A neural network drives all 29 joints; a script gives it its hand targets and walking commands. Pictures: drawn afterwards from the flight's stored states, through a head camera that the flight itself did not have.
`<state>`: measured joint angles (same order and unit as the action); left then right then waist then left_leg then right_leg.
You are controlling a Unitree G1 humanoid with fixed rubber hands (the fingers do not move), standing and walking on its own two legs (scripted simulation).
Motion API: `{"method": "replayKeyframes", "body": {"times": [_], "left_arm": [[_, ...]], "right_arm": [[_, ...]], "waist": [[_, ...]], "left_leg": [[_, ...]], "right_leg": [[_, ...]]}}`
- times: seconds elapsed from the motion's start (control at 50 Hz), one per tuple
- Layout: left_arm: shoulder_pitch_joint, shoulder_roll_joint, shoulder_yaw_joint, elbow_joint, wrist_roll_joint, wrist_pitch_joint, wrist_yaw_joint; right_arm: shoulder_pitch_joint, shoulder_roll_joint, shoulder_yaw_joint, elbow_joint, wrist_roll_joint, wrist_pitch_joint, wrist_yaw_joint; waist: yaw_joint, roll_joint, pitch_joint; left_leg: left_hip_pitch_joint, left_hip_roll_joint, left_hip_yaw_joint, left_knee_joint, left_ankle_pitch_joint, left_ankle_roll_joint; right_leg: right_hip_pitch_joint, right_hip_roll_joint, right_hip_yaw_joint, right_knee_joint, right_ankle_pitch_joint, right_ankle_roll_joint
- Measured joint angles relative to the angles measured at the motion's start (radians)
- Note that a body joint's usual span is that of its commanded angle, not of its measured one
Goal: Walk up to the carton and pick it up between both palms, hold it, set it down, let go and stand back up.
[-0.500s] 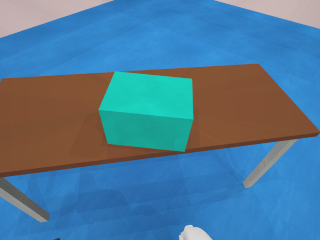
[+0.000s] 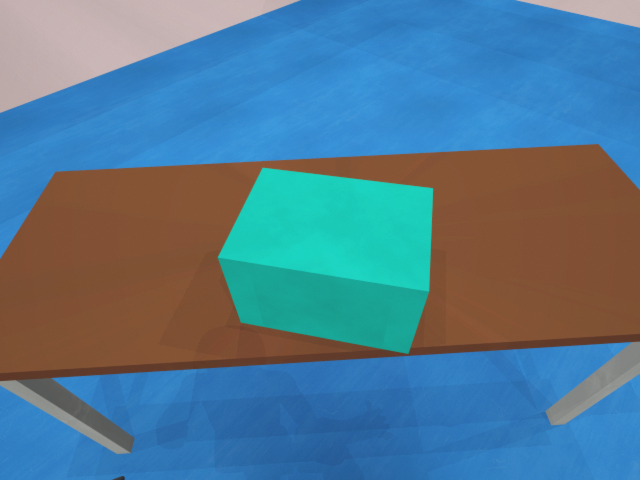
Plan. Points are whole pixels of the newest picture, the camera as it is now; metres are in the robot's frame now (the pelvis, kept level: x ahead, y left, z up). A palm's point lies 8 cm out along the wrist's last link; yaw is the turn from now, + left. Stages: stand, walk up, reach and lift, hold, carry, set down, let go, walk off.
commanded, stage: walk up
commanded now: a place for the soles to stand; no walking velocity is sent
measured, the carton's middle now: (333, 258) +0.47 +0.01 -0.03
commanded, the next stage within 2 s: none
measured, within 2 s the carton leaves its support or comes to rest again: neither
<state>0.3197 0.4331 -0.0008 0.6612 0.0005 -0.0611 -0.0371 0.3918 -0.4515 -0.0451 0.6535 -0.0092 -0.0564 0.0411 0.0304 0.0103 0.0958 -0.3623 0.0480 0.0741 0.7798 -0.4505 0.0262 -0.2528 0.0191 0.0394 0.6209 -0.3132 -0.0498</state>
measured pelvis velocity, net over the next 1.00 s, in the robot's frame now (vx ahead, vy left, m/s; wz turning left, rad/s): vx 0.04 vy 0.00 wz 0.01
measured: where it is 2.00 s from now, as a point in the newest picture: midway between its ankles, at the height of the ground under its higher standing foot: outside the picture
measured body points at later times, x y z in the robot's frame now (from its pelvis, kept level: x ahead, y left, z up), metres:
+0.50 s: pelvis +0.03 +0.00 -0.01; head +0.02 +0.01 +0.44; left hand +0.14 +0.30 -0.10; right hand +0.11 -0.33 -0.08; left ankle +0.06 +0.11 -0.72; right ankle +0.05 -0.11 -0.73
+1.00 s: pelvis +0.04 +0.00 +0.00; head +0.05 +0.01 +0.45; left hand +0.16 +0.30 -0.10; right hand +0.15 -0.33 -0.07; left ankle +0.07 +0.12 -0.73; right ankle +0.05 -0.12 -0.73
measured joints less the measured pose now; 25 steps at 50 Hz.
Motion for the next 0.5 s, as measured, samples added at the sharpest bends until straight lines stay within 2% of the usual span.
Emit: {"method": "replayKeyframes", "body": {"times": [0.04, 0.06, 0.08, 0.14, 0.18, 0.36, 0.42, 0.46, 0.5], "left_arm": [[0.0, 0.0, 0.0, 0.0, 0.0, 0.011, 0.001], [0.0, 0.0, 0.0, 0.001, 0.0, 0.015, 0.002], [-0.001, -0.002, 0.0, 0.001, 0.0, 0.02, 0.004], [-0.001, -0.004, 0.0, 0.0, 0.0, 0.033, 0.013], [-0.004, -0.003, 0.0, 0.0, 0.0, 0.034, 0.015], [-0.024, -0.003, 0.0, 0.0, 0.0, 0.035, 0.017], [-0.025, -0.003, 0.0, -0.001, 0.0, 0.035, 0.019], [-0.022, -0.012, 0.0, 0.0, 0.0, 0.035, 0.019], [-0.019, -0.013, 0.0, 0.001, 0.0, 0.035, 0.019]], "right_arm": [[-0.004, 0.0, -0.002, 0.0, 0.0, -0.003, -0.012], [-0.005, 0.0, -0.002, 0.0, -0.001, -0.008, -0.018], [-0.006, 0.001, -0.001, 0.001, -0.003, -0.01, -0.024], [-0.006, 0.001, 0.001, 0.0, -0.003, -0.011, -0.032], [-0.011, 0.001, 0.001, 0.0, -0.003, -0.016, -0.039], [-0.018, 0.001, 0.001, 0.001, -0.003, -0.017, -0.051], [-0.018, 0.001, 0.002, 0.001, -0.003, -0.009, -0.046], [-0.021, 0.001, 0.004, 0.001, -0.003, 0.004, -0.041], [-0.023, 0.001, 0.013, 0.001, -0.003, 0.011, -0.035]], "waist": [[-0.002, -0.004, -0.013], [-0.01, -0.012, -0.013], [-0.019, -0.021, -0.01], [-0.035, -0.037, -0.04], [-0.044, -0.046, -0.047], [-0.08, -0.059, -0.036], [-0.077, -0.059, -0.031], [-0.062, -0.035, -0.035], [-0.053, -0.027, -0.042]], "left_leg": [[0.009, -0.004, 0.0, -0.115, 0.094, 0.0], [0.01, -0.011, 0.001, -0.137, 0.195, 0.0], [0.011, -0.018, 0.001, -0.131, 0.222, 0.003], [0.013, -0.02, 0.0, -0.148, 0.185, 0.018], [0.019, -0.017, 0.001, -0.175, 0.186, 0.022], [0.019, -0.021, 0.002, -0.149, 0.173, 0.021], [0.019, -0.025, 0.003, -0.096, 0.148, 0.014], [0.02, -0.008, -0.001, -0.06, 0.12, 0.012], [0.018, -0.01, 0.0, -0.013, 0.054, 0.012]], "right_leg": [[-0.017, -0.001, -0.002, 0.011, -0.012, 0.009], [-0.026, -0.008, -0.002, 0.034, -0.024, 0.01], [-0.037, -0.01, -0.002, 0.075, -0.043, 0.01], [-0.101, 0.0, -0.002, 0.183, -0.134, 0.01], [-0.128, 0.0, -0.002, 0.194, -0.157, 0.01], [-0.127, -0.001, -0.001, 0.165, -0.085, 0.01], [-0.061, -0.001, 0.0, 0.069, -0.034, 0.01], [-0.047, 0.015, -0.003, 0.065, -0.026, 0.023], [-0.036, 0.016, -0.001, 0.065, -0.028, 0.018]]}}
